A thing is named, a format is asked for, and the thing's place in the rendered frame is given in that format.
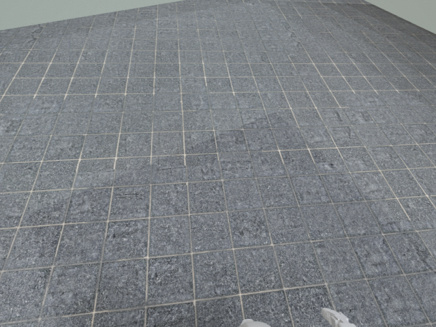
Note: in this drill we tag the robot right shin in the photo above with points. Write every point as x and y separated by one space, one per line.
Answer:
247 320

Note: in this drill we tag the robot right hand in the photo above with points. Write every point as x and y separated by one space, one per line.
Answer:
336 319

